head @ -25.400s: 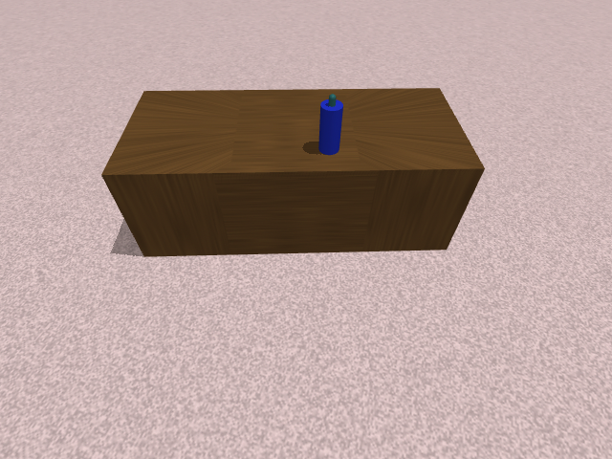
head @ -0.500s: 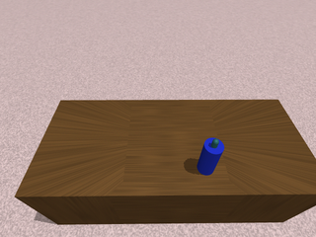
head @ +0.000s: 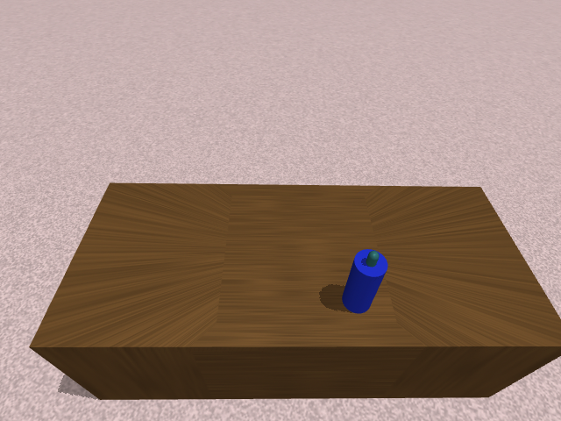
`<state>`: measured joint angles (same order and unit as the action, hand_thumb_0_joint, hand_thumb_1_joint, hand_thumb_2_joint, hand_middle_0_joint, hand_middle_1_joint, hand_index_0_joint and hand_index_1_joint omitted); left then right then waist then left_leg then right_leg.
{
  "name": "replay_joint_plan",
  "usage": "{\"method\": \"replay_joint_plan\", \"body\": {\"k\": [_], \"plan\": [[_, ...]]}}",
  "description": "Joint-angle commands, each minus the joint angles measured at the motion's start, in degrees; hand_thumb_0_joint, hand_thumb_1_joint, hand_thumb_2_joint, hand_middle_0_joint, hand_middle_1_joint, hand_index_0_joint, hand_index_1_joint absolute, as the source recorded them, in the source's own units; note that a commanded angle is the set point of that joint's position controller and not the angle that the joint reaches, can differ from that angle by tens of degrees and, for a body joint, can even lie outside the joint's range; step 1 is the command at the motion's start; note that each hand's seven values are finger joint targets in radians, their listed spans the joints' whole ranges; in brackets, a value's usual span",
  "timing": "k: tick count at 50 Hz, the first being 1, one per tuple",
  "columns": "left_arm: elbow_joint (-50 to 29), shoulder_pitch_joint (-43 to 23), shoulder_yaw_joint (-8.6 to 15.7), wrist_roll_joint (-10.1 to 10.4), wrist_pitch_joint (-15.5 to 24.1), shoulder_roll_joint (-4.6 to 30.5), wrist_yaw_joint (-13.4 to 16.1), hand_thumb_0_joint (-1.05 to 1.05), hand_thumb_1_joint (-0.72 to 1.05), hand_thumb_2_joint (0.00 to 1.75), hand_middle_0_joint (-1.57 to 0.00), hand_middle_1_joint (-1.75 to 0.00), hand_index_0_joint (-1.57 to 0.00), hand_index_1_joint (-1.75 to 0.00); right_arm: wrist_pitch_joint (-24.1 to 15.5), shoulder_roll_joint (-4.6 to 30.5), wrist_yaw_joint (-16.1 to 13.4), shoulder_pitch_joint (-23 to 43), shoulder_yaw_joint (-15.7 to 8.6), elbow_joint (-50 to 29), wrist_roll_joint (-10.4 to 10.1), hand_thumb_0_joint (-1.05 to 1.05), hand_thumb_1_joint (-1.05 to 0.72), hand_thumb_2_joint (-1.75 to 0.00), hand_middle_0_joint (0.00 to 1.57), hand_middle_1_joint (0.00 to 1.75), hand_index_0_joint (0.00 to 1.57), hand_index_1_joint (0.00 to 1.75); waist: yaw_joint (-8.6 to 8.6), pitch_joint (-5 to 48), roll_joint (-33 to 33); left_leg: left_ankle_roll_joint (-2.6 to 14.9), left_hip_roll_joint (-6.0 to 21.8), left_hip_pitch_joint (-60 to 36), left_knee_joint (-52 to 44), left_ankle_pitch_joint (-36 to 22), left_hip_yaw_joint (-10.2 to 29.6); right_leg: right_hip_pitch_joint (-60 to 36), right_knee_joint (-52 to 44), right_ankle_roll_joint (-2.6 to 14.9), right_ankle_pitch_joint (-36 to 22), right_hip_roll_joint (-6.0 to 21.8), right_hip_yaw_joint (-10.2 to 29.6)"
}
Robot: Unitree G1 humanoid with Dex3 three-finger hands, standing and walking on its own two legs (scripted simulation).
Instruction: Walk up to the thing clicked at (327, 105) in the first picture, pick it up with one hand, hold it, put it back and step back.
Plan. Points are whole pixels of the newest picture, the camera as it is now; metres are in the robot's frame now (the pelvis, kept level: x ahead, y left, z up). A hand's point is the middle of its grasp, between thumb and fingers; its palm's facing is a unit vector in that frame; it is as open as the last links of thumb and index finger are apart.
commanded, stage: stand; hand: right
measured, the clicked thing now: (364, 278) +0.48 -0.20 -0.22
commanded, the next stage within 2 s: step back in 1.66 s
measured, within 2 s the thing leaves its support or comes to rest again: neither
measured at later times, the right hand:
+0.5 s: hand out of the picture +0.08 -0.23 -0.16, palm faces -0.03 +0.94 -0.34, open 7.4 cm
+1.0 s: hand out of the picture +0.09 -0.24 -0.15, palm faces -0.02 +0.94 -0.35, open 7.4 cm
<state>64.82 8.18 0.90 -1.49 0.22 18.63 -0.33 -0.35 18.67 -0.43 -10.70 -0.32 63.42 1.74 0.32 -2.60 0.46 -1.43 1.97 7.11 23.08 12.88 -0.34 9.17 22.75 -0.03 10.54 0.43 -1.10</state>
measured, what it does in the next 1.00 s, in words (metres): stands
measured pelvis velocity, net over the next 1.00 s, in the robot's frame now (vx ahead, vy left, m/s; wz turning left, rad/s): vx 0.02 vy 0.02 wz -0.01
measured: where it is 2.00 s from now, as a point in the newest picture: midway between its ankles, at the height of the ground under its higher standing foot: outside the picture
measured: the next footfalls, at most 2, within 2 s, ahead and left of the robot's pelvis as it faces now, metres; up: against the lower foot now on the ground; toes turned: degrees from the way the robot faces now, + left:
none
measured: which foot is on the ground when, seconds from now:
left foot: down 0.00-1.00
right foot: down 0.00-1.00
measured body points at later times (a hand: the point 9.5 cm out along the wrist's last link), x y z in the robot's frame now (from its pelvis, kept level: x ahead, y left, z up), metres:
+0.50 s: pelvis +0.02 +0.01 +0.00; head +0.02 +0.01 +0.45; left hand +0.08 +0.30 -0.14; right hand +0.08 -0.28 -0.13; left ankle +0.00 +0.14 -0.74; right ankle +0.02 -0.12 -0.74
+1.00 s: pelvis +0.02 +0.02 +0.00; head +0.03 +0.02 +0.45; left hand +0.10 +0.31 -0.13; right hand +0.09 -0.29 -0.13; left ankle +0.00 +0.14 -0.74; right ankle +0.02 -0.12 -0.74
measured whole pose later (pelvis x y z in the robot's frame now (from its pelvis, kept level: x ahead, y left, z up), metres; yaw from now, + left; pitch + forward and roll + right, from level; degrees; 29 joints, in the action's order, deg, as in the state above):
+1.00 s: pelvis +0.02 +0.02 +0.00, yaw +0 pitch -2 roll +0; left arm 66.3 5.5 0.0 -0.7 0.3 19.2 0.0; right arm -0.6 19.8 -0.3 -6.9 -0.2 65.6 1.0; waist 0.3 -2.6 -0.1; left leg -0.3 0.6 3.3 17.5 12.0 -1.3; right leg 5.9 18.1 -1.4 9.9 1.7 -0.3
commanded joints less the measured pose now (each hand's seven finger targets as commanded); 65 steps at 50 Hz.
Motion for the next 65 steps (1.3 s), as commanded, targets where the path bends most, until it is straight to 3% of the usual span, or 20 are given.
{"method": "replay_joint_plan", "body": {"k": [1,12,15,22,25,31,38,55,61,65], "plan": [[-2.98,-3.66,1.87,0.35,1.40,11.08,0.86,0.00,0.90,0.90,-0.20,-0.30,-0.20,-0.30,-1.64,11.21,-0.87,2.42,-2.18,-2.33,-0.25,0.00,-0.90,-0.90,0.20,0.30,0.20,0.30,-0.14,1.04,-0.46,2.57,4.52,2.57,-5.79,-0.21,5.01,-0.46,-6.63,1.44,2.84,5.73,7.20],[-1.07,-3.00,1.09,0.60,1.48,11.19,1.00,0.00,0.90,0.90,-0.20,-0.30,-0.20,-0.30,-1.65,11.78,-0.87,3.06,-1.77,-0.80,-0.66,0.00,-0.90,-0.90,0.20,0.30,0.20,0.30,-0.04,2.02,0.16,2.45,5.14,-0.27,-6.69,-5.46,4.73,-1.95,-6.33,0.97,-4.13,5.92,6.24],[-1.14,-3.72,0.99,0.72,1.55,11.28,1.14,0.00,0.90,0.90,-0.20,-0.30,-0.20,-0.30,-1.58,11.71,-0.92,2.99,-1.63,-0.44,-0.71,0.00,-0.90,-0.90,0.20,0.30,0.20,0.30,-0.30,2.68,-0.25,2.42,5.51,-0.16,-6.34,-8.61,4.39,-3.77,-6.00,1.00,-8.45,6.44,6.31],[-0.60,-3.59,1.05,0.67,1.33,11.72,1.15,0.00,0.90,0.90,-0.20,-0.30,-0.20,-0.30,-1.55,12.00,-1.01,3.94,-1.71,-0.37,-0.66,0.00,-0.90,-0.90,0.20,0.30,0.20,0.30,-0.10,1.90,0.17,2.36,5.41,-0.22,-7.92,-7.02,4.34,-3.10,-6.41,0.66,-6.54,6.33,5.82],[-0.83,-3.77,0.94,0.72,1.43,11.25,1.12,0.00,0.90,0.90,-0.20,-0.30,-0.20,-0.30,-1.74,12.35,-0.98,4.20,-1.72,-0.41,-0.73,0.00,-0.90,-0.90,0.20,0.30,0.20,0.30,0.01,2.89,-0.80,2.46,5.96,-1.28,-7.37,-11.68,4.34,-4.26,-5.82,0.68,-10.35,6.66,5.77],[-1.16,-4.65,1.14,0.86,1.42,11.84,1.16,0.00,0.90,0.90,-0.20,-0.30,-0.20,-0.30,-1.72,12.35,-0.97,4.39,-1.77,-0.34,-0.76,0.00,-0.90,-0.90,0.20,0.30,0.20,0.30,-0.10,3.71,-0.21,2.22,5.63,-1.53,-7.73,-12.43,3.76,-5.29,-5.95,0.61,-11.56,6.78,5.58],[-1.48,-4.77,1.21,0.84,1.36,11.93,1.29,0.00,0.90,0.90,-0.20,-0.30,-0.20,-0.30,-1.81,13.05,-1.06,4.73,-2.05,-0.58,-1.02,0.00,-0.90,-0.90,0.20,0.30,0.20,0.30,-0.24,5.27,-0.13,2.16,6.19,-3.40,-6.88,-18.36,3.80,-6.27,-4.73,0.86,-15.82,7.10,5.04],[-1.62,-4.50,1.25,0.90,1.38,12.51,1.11,0.00,0.90,0.90,-0.20,-0.30,-0.20,-0.30,-1.45,12.77,-0.58,5.48,-2.02,-0.64,-0.98,0.00,-0.90,-0.90,0.20,0.30,0.20,0.30,-0.30,2.20,0.45,2.34,5.50,-1.82,-9.02,-7.66,4.08,-3.68,-7.48,0.60,-7.76,6.92,5.57],[-1.99,-4.53,1.27,1.01,1.58,12.56,1.09,0.00,0.90,0.90,-0.20,-0.30,-0.20,-0.30,-1.68,12.95,-0.52,5.05,-1.92,-0.74,-1.05,0.00,-0.90,-0.90,0.20,0.30,0.20,0.30,-0.50,4.32,-0.33,2.42,5.92,-2.71,-7.96,-13.26,3.78,-5.75,-6.39,0.92,-13.12,7.45,5.57],[-1.65,-4.07,1.31,0.98,1.27,12.44,1.03,0.00,0.90,0.90,-0.20,-0.30,-0.20,-0.30,-1.53,13.08,-0.57,5.43,-1.87,-0.69,-1.03,0.00,-0.90,-0.90,0.20,0.30,0.20,0.30,-0.17,2.27,-0.80,2.31,5.52,-1.73,-8.81,-8.75,4.08,-4.11,-7.14,0.68,-9.05,7.08,5.49]]}}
